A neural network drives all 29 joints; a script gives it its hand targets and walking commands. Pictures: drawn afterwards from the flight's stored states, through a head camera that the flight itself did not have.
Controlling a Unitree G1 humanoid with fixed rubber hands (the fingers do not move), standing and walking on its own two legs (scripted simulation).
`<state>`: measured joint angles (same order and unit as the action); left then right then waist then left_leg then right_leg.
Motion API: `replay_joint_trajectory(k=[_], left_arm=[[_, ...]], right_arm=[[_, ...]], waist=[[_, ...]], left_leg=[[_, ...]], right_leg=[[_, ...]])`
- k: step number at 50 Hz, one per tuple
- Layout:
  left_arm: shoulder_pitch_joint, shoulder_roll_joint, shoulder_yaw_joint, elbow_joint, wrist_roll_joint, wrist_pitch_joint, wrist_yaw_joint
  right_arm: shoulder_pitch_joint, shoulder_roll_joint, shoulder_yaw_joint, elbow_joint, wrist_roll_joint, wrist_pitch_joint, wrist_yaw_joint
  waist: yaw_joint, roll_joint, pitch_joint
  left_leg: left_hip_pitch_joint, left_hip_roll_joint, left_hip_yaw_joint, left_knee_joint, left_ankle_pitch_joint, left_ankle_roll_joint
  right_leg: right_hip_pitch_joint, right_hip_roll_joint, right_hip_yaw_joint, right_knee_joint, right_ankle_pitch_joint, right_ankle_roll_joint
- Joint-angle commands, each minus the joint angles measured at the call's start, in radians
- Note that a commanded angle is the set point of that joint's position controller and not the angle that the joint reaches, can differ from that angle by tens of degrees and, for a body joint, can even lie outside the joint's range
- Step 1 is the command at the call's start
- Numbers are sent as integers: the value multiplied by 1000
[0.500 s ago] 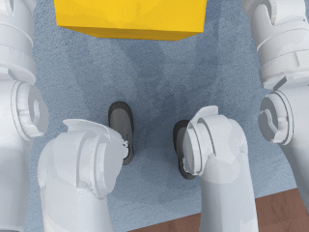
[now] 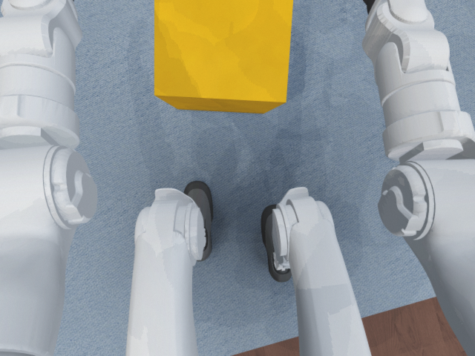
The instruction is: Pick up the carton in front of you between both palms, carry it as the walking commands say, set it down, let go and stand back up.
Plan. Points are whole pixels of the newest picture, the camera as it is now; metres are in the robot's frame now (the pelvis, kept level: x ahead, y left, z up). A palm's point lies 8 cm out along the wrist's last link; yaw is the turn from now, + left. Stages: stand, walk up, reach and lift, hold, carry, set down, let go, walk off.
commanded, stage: set down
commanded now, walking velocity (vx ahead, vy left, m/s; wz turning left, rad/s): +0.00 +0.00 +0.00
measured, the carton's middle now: (223, 54) +0.55 +0.05 -0.34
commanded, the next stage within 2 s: let go in 0.52 s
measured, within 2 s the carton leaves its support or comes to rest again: neither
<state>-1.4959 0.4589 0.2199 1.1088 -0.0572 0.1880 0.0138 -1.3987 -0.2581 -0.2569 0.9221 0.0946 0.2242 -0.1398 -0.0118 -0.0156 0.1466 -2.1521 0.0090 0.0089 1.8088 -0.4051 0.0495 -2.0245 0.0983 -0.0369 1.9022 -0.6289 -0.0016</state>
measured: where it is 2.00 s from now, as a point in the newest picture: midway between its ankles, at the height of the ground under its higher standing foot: (239, 245)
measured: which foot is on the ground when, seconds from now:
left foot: down 0.00-1.00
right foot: down 0.00-1.00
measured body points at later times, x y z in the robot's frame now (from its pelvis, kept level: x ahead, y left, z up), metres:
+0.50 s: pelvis +0.02 +0.01 +0.14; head +0.35 +0.04 +0.45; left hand +0.58 +0.25 +0.04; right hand +0.58 -0.16 +0.05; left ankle +0.14 +0.10 -0.43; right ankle +0.08 -0.11 -0.43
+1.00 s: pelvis +0.09 +0.00 +0.26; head +0.32 +0.03 +0.64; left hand +0.45 +0.26 +0.14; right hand +0.48 -0.19 +0.14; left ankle +0.14 +0.10 -0.43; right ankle +0.08 -0.11 -0.43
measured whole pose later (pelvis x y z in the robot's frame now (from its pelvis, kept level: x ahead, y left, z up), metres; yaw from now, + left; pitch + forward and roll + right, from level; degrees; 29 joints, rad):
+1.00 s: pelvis +0.09 +0.00 +0.26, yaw +4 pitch +34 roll -1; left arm -0.54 0.23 0.22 0.68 0.06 0.08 -0.03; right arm -0.51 -0.20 -0.19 0.66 -0.03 0.07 0.04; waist -0.01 -0.01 -0.05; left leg -1.14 -0.03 -0.01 0.74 -0.19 0.03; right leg -1.04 0.06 0.03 0.80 -0.35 -0.01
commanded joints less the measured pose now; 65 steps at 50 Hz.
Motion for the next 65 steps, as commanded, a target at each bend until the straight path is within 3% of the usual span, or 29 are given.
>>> replay_joint_trajectory(k=[1, 8, 18, 29, 35, 41, 53, 57, 65], left_arm=[[-283, 125, 2, -183, -2, 4, 10], [-206, 96, 5, -267, 10, 44, 6], [-112, 52, 53, -239, 61, 23, -22], [8, 5, 92, -227, 132, -18, -42], [265, -48, 86, -360, 191, -16, -18], [539, -105, 44, -520, 158, -61, -20], [1076, -170, -22, -534, 95, -169, -45], [1228, -171, -47, -575, 79, -199, -47], [1512, -163, -91, -674, 71, -218, -53]], right_arm=[[-254, -143, -1, -165, 11, -7, 4], [-170, -157, -13, -204, 18, 9, 25], [-89, -125, -51, -173, -26, -17, 69], [30, -87, -80, -168, -98, -56, 93], [271, -93, -43, -250, -159, -68, 123], [523, -73, 9, -354, -156, -116, 154], [1021, -24, 79, -360, -120, -219, 179], [1164, -17, 109, -397, -111, -243, 178], [1432, -16, 166, -511, -85, -254, 186]], waist=[[-5, 110, -1292], [-18, 129, -1329], [-14, 95, -1225], [-4, 75, -1177], [1, 74, -1267], [0, 63, -1141], [1, 39, -869], [-1, 18, -771], [6, -10, -517]], left_leg=[[1173, -50, -58, -98, 378, -20], [1342, -57, -80, -238, 458, -27], [1382, -48, -82, -461, 449, -29], [1546, -30, -84, -692, 527, -30], [1779, -26, -95, -797, 667, -31], [1850, -14, -113, -901, 705, -27], [1960, 3, -133, -1058, 771, -16], [1989, -1, -121, -1116, 729, -13], [2064, -20, -78, -1261, 520, -16]], right_leg=[[192, 4, -16, -287, 239, 33], [214, 3, -23, -421, 270, 35], [340, -7, -6, -646, 307, 47], [538, -20, 9, -888, 403, 61], [708, -15, 13, -995, 495, 50], [853, -29, 44, -1094, 551, 34], [1116, -61, 99, -1255, 642, 28], [1240, -72, 115, -1311, 664, 26], [1524, -94, 118, -1442, 613, 20]])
